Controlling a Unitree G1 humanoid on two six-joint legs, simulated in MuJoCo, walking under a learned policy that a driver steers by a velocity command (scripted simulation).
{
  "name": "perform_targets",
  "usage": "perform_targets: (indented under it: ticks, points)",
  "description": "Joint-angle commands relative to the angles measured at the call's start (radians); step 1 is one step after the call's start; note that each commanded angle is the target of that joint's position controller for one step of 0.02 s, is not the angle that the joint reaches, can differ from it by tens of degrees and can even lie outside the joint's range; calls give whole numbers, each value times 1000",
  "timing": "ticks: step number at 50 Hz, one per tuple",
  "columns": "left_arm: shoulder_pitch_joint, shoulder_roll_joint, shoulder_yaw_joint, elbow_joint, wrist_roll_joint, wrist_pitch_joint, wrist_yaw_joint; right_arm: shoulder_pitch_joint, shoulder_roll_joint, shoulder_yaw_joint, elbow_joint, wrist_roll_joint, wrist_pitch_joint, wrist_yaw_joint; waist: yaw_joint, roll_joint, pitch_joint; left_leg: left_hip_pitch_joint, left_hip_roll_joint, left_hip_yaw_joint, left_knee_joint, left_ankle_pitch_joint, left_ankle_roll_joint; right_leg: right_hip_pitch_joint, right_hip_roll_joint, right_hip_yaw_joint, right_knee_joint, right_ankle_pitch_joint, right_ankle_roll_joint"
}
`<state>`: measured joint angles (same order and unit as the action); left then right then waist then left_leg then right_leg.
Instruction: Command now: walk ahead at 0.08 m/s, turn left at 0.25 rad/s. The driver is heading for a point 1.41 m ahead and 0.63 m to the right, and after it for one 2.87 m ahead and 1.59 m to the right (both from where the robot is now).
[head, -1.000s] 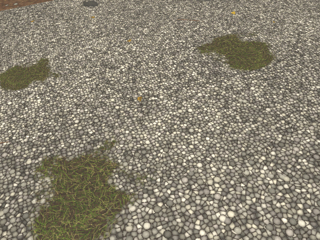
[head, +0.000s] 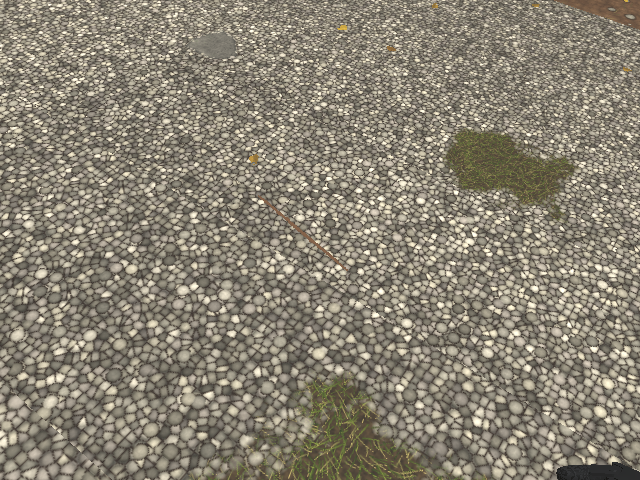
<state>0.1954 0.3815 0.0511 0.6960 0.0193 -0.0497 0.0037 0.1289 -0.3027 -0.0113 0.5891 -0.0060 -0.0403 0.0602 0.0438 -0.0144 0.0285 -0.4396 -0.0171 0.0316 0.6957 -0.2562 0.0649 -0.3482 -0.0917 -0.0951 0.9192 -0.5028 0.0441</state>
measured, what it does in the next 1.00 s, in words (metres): steps on the spot, turning right: right foot, then left foot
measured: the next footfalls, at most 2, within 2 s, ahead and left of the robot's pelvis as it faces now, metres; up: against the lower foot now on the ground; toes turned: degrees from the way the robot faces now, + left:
right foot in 0.24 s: -0.01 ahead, -0.10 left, +0.00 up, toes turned -8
left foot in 0.92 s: +0.08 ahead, +0.09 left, +0.00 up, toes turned -45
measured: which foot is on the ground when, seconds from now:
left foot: down 0.00-0.24, up 0.26-0.90, down 0.92-1.00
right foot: up 0.00-0.22, down 0.24-0.94, up 0.96-1.00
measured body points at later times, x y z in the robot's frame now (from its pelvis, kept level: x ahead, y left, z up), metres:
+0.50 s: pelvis +0.00 -0.05 +0.02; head +0.01 -0.08 +0.47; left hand +0.13 +0.20 -0.08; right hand +0.10 -0.37 -0.05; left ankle +0.04 +0.13 -0.59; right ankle -0.05 -0.09 -0.72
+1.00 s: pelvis +0.00 +0.02 +0.01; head +0.02 +0.00 +0.46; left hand +0.29 +0.13 -0.08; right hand -0.05 -0.28 -0.08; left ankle +0.05 +0.12 -0.72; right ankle -0.07 -0.08 -0.68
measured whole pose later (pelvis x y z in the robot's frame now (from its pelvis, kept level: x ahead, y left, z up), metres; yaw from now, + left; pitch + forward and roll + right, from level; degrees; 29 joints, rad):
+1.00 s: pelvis +0.00 +0.02 +0.01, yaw -43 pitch +4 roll +1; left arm 0.26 0.31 0.04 0.66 0.03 -0.03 -0.05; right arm 0.18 -0.26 -0.04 0.64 -0.05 -0.06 0.03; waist 0.00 -0.01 -0.03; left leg -0.28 -0.06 -0.01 0.55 -0.34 0.06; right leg -0.49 0.23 0.37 0.94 -0.53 0.05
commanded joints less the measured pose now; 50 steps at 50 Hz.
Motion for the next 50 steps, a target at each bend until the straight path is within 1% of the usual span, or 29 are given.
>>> perform_targets:
  ticks: [1,2,3,4,5,7,9,11,12,13,14,15,16,17,18,19,21,23,26,30,33,36,43,45,46,47,48,49,50]
  points:
    - [123,-29,-30,-27,-24,90,-10,94,-82,-17,-40,24,78,-58,-34,116,-256,339,332,-350,-253,888,239,-149,29,142,231,-107,18]
    - [103,-39,-36,-9,-26,98,-7,24,-44,0,-36,6,80,-64,-20,115,-186,200,297,-274,-307,744,205,-60,48,123,169,-56,16]
    - [118,-36,-35,14,-23,109,2,-13,-40,4,-25,-6,71,-75,-2,151,-150,93,279,-193,-324,713,184,43,65,105,146,9,5]
    - [118,-17,-29,30,-17,120,7,-26,-35,8,-22,-15,63,-80,-3,150,-142,32,263,-137,-325,660,163,123,75,85,126,60,-9]
    - [130,17,-11,33,-19,127,11,-63,-48,1,-32,-21,53,-80,0,144,-156,9,289,-125,-299,694,168,172,76,86,167,157,-27]
    - [82,18,-7,1,-15,119,4,-9,-88,-19,3,-3,62,-87,-18,128,-140,104,258,-95,-229,671,151,87,89,55,77,94,-51]
    - [89,-15,-14,-12,-17,109,-2,24,-97,-33,20,1,74,-94,-37,139,-159,167,272,-89,-170,661,151,72,93,38,9,73,-67]
    - [138,-48,-16,-12,-17,105,-6,-5,-94,-44,25,5,87,-101,-8,142,-149,145,260,-53,-82,553,115,130,99,20,-169,140,-79]
    - [150,-52,-15,-18,-14,103,-13,13,-95,-57,48,18,105,-106,-1,80,-71,112,228,-43,9,410,58,132,86,103,-439,174,-101]
    - [163,56,13,-22,3,94,-16,66,-88,-65,24,9,117,-104,-44,-181,-11,-96,98,32,260,10,-30,195,-115,455,-474,798,-145]
    - [245,212,58,-37,31,0,-27,95,-71,-78,-71,5,50,-125,-78,-567,-61,-315,-66,-45,402,-367,-107,244,-218,652,-558,1038,-342]
    - [246,116,51,-48,89,-54,-50,-15,-143,-94,-63,11,9,-127,28,-296,-55,-345,-70,-177,539,-386,-132,186,-271,743,-611,736,-367]
    - [166,89,57,-51,83,-77,-68,-80,-125,-95,-67,8,-11,-138,1,-125,-16,-411,-52,-212,643,-298,-140,199,-198,645,-569,603,-297]
    - [80,68,49,-60,63,-73,-79,-53,-97,-80,-49,-18,-25,-150,-37,-69,-55,-414,-30,-201,697,-220,-157,189,-154,562,-506,697,-252]
    - [63,37,37,-55,51,-61,-84,-30,-66,-66,-46,-44,-36,-152,-69,-53,-79,-381,-11,-187,702,-165,-163,164,-124,515,-458,871,-213]
    - [79,35,37,-33,43,-50,-84,-15,-59,-61,-51,-50,-40,-151,-93,-38,-93,-365,-2,-165,733,-141,-165,156,-102,492,-439,942,-187]
    - [162,24,35,-20,47,-51,-74,20,-61,-58,-52,-26,-35,-140,-83,-50,-124,-369,-1,-147,717,-88,-191,217,-52,464,-418,974,-170]
    - [252,27,35,-4,44,-64,-64,2,-60,-52,-62,-16,-23,-131,-58,-64,-123,-400,-2,-133,689,-85,-214,289,-36,489,-419,978,-166]
    - [300,27,35,-8,29,-80,-66,0,-73,-54,-63,-18,-5,-130,-47,-86,-107,-394,12,-140,642,-121,-242,299,-40,566,-435,913,-231]
    - [249,24,29,-38,27,-79,-76,17,-73,-45,-60,-33,12,-126,-56,-85,-97,-343,14,-157,639,-136,-256,232,-32,661,-437,827,-322]
    - [226,28,21,-56,24,-77,-69,4,-53,-36,-65,-38,13,-116,-49,-74,-97,-282,17,-144,548,-143,-253,192,-3,701,-411,794,-322]
    - [210,53,26,-63,15,-76,-66,-26,-34,-29,-72,-41,19,-98,-37,-87,-89,-192,14,-123,381,-159,-238,155,25,758,-393,740,-302]
    - [124,76,40,-85,-5,-38,-82,-12,-17,-28,-48,-20,5,-57,-16,-102,-102,16,-57,-106,66,-139,-195,96,51,931,-396,707,-315]
    - [45,70,34,-91,-11,-14,-86,39,-26,-40,-28,-9,-9,-39,-70,-74,-110,192,-56,-94,-138,36,-138,7,82,913,-390,640,-291]
    - [68,35,17,-78,-5,-3,-87,58,-56,-56,-17,-11,-18,-30,-77,-35,-131,342,7,-146,-219,256,-60,-72,125,876,-366,522,-241]
    - [167,-52,-7,-85,-4,9,-80,77,-152,-87,-4,-17,-36,-32,-20,139,-205,557,223,-343,-228,719,159,-216,258,691,-209,152,-110]
    - [202,-4,13,-104,-9,12,-55,100,-208,-103,-22,-48,-52,-20,-22,183,-220,621,438,-527,-265,943,394,-404,351,462,62,-210,10]
    - [160,84,40,-110,20,15,-33,122,-188,-106,-21,-73,-52,-28,-68,62,-181,527,462,-530,-327,810,389,-407,280,391,240,-192,60]
    - [134,89,44,-96,36,24,-7,38,-123,-86,-30,-41,-52,-22,-29,86,-122,390,413,-463,-365,620,312,-382,219,338,377,-108,88]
